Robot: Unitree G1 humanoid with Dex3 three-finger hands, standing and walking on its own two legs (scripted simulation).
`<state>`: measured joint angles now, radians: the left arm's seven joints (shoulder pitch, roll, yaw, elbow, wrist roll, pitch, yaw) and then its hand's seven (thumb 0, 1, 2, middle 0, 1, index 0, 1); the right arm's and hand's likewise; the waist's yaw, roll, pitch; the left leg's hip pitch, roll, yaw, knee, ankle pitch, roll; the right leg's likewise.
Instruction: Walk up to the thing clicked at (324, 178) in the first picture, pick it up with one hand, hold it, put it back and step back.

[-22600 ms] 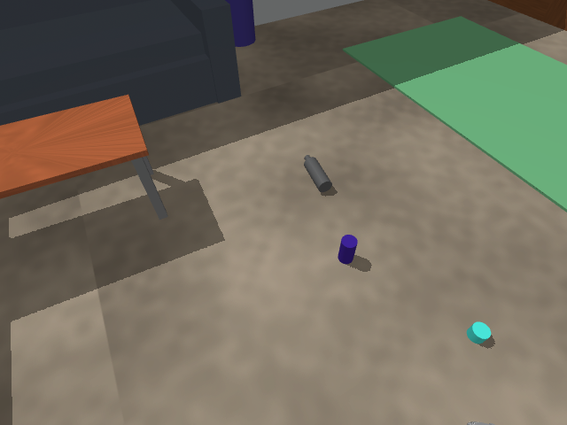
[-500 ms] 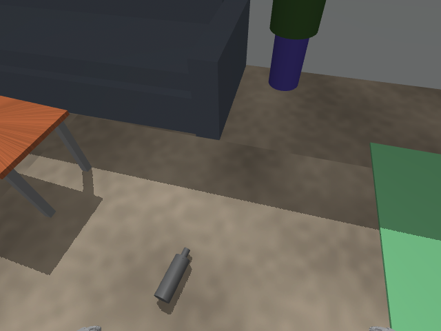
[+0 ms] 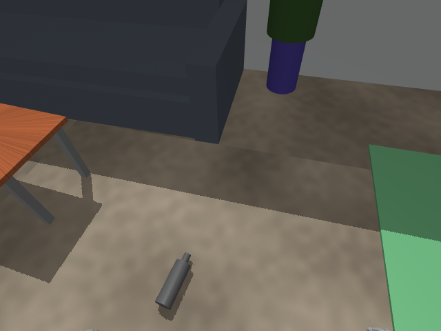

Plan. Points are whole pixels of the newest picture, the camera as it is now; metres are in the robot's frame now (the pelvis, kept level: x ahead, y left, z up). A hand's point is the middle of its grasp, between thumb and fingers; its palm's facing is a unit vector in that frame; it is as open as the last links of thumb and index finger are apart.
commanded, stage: walk up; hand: left
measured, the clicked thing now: (176, 278) +0.43 +0.23 -0.75
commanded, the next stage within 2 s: stand in 0.08 s
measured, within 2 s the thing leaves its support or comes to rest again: neither
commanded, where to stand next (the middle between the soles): +0.04 +0.00 m, yaw +1 degrees
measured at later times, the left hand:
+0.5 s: hand out of the picture +0.06 +0.25 -0.16, palm faces -0.02 -0.94 -0.34, open 7.4 cm
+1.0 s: hand out of the picture +0.06 +0.26 -0.16, palm faces -0.01 -0.94 -0.34, open 7.4 cm
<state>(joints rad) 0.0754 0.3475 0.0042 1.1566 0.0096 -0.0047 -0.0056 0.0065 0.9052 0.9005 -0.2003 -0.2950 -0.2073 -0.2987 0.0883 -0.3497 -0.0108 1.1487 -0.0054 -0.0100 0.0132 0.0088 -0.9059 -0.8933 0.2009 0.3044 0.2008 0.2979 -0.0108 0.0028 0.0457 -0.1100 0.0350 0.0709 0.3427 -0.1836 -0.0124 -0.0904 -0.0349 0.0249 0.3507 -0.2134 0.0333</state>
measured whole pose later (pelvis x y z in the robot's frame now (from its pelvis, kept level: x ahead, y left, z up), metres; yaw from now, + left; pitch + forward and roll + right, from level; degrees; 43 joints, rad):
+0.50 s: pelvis -0.01 +0.00 +0.00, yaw +1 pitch -2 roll +0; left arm 0.10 0.35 0.00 1.15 0.01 0.00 -0.01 0.01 0.90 0.90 -0.20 -0.30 -0.21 -0.30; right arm 0.08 -0.35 0.00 1.15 -0.01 0.00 0.02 0.01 -0.91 -0.89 0.20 0.30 0.20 0.30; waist -0.01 -0.01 0.05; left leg -0.12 0.03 0.06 0.32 -0.15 -0.01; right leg -0.09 -0.04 0.01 0.31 -0.18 0.03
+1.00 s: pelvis -0.01 +0.00 +0.00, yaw +1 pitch -2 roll +0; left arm 0.12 0.35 0.00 1.14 0.01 0.00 -0.01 0.01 0.91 0.90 -0.20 -0.30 -0.21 -0.30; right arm 0.10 -0.35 0.00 1.15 -0.01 -0.01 0.02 0.01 -0.91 -0.89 0.20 0.30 0.20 0.30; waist -0.01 -0.01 0.05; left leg -0.12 0.02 0.05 0.32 -0.16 -0.01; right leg -0.09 -0.05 0.01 0.31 -0.19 0.04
